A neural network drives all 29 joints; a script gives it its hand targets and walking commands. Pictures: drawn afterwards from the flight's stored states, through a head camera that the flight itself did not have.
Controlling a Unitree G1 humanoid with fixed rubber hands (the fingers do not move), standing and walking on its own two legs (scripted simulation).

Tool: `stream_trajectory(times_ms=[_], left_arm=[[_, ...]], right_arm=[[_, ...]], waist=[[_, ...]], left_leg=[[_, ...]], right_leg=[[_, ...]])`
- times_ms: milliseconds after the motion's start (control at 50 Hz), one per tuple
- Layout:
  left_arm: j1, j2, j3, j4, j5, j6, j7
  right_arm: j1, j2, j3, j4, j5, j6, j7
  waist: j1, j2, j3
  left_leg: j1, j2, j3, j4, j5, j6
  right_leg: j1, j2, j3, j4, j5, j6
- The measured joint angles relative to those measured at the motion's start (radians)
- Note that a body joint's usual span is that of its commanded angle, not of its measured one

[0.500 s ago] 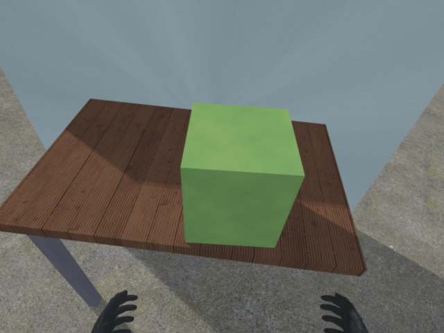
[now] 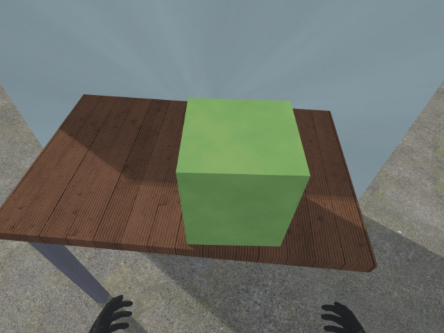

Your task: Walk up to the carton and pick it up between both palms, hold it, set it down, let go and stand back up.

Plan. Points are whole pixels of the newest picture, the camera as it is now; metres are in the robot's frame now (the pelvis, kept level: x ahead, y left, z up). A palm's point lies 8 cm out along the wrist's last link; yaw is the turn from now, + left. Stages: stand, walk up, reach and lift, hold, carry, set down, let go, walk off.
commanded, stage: stand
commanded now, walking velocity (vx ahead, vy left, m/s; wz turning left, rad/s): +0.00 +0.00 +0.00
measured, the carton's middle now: (236, 175) +0.44 +0.00 +0.03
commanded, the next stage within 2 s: none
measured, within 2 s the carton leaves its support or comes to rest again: neither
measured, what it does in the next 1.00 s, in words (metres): steps on the spot: right foot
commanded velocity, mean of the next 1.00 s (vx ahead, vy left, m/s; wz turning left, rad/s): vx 0.00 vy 0.00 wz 0.00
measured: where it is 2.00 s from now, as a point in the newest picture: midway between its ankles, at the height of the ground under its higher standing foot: outside the picture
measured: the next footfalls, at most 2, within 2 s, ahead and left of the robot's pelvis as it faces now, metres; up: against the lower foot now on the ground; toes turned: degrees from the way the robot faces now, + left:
right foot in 0.66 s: -0.05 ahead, -0.11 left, +0.00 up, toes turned -8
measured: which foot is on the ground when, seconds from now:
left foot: down 0.00-1.00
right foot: down 0.00-0.42, up 0.44-0.64, down 0.66-1.00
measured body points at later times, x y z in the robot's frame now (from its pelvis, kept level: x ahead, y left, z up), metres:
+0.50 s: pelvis -0.02 +0.02 -0.01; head -0.02 +0.04 +0.44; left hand +0.11 +0.24 -0.15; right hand -0.04 -0.25 -0.13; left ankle -0.02 +0.11 -0.74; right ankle -0.03 -0.10 -0.72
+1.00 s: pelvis -0.07 +0.02 +0.00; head -0.07 +0.03 +0.45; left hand +0.01 +0.23 -0.15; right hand -0.12 -0.23 -0.14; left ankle -0.01 +0.11 -0.74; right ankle -0.09 -0.10 -0.74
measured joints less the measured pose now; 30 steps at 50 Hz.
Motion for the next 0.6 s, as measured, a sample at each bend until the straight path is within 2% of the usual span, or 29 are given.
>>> stream_trajectory(times_ms=[80,180,240,280,360,420,460,540,600], left_arm=[[0.03,0.011,0.026,0.056,0.059,-0.094,-0.035],[0.084,0.007,0.044,0.122,0.067,-0.108,-0.053],[0.116,-0.002,0.047,0.138,0.068,-0.107,-0.052],[0.124,-0.009,0.044,0.141,0.073,-0.106,-0.05],[0.134,-0.016,0.038,0.146,0.077,-0.104,-0.044],[0.133,-0.011,0.042,0.158,0.068,-0.096,-0.043],[0.123,-0.006,0.051,0.171,0.063,-0.092,-0.043],[0.123,0.0,0.068,0.196,0.067,-0.085,-0.05],[0.13,-0.006,0.074,0.209,0.063,-0.09,-0.05]], right_arm=[[-0.03,-0.036,-0.005,-0.023,-0.012,0.135,-0.025],[0.013,-0.079,-0.035,-0.031,-0.005,0.222,-0.044],[0.062,-0.09,-0.045,-0.016,-0.008,0.247,-0.043],[0.099,-0.092,-0.05,-0.004,-0.009,0.256,-0.045],[0.142,-0.078,-0.047,0.031,-0.009,0.262,-0.041],[0.173,-0.06,-0.035,0.03,-0.008,0.229,-0.039],[0.195,-0.051,-0.025,0.04,-0.013,0.211,-0.043],[0.22,-0.026,-0.014,0.079,-0.022,0.21,-0.055],[0.219,-0.012,-0.008,0.085,-0.02,0.202,-0.059]], waist=[[0.01,0.003,-0.048],[-0.008,0.026,-0.095],[-0.013,0.035,-0.121],[-0.018,0.036,-0.129],[-0.001,0.014,-0.128],[-0.027,-0.009,-0.118],[-0.043,-0.021,-0.112],[-0.042,-0.026,-0.137],[-0.037,-0.021,-0.156]], left_leg=[[-0.08,0.017,0.037,0.118,-0.067,0.002],[-0.136,0.031,0.066,0.239,-0.141,0.003],[-0.156,0.041,0.081,0.28,-0.164,0.004],[-0.174,0.041,0.077,0.298,-0.17,0.006],[-0.188,-0.01,0.025,0.284,-0.223,0.024],[-0.18,-0.02,0.026,0.207,-0.088,0.041],[-0.179,-0.02,0.031,0.194,-0.061,0.041],[-0.164,-0.003,0.051,0.148,-0.057,0.04],[-0.171,0.004,0.066,0.128,-0.039,0.036]], right_leg=[[-0.099,0.015,0.027,0.123,-0.052,0.002],[-0.171,0.022,0.041,0.251,-0.116,0.007],[-0.199,0.032,0.052,0.293,-0.134,-0.012],[-0.215,0.033,0.052,0.305,-0.137,-0.008],[-0.231,0.046,0.095,0.264,-0.089,0.006],[-0.231,0.047,0.114,0.214,-0.045,0.014],[-0.244,0.044,0.107,0.265,-0.104,0.02],[-0.263,0.033,0.061,0.455,-0.217,0.026],[-0.212,0.005,0.042,0.398,-0.226,0.03]])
